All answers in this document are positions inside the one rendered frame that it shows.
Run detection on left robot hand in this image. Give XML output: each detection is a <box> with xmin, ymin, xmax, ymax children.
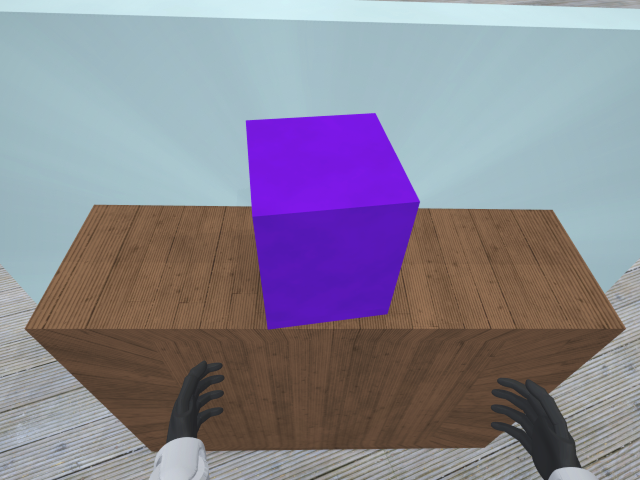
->
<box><xmin>166</xmin><ymin>361</ymin><xmax>224</xmax><ymax>444</ymax></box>

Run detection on right robot hand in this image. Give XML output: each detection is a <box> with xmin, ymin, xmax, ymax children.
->
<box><xmin>491</xmin><ymin>378</ymin><xmax>582</xmax><ymax>480</ymax></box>

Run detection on carton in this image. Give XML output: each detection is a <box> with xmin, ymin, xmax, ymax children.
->
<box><xmin>246</xmin><ymin>113</ymin><xmax>420</xmax><ymax>330</ymax></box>

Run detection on pedestal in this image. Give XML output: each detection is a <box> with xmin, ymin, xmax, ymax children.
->
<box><xmin>25</xmin><ymin>205</ymin><xmax>626</xmax><ymax>452</ymax></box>

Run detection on robot left forearm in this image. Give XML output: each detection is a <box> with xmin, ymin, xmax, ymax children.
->
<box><xmin>149</xmin><ymin>437</ymin><xmax>210</xmax><ymax>480</ymax></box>

